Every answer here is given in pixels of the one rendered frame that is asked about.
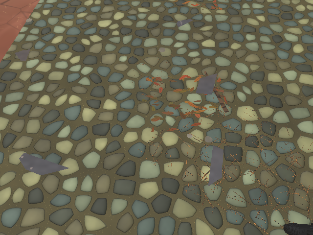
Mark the right robot hand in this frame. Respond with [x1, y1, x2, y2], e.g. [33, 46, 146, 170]
[284, 223, 313, 235]

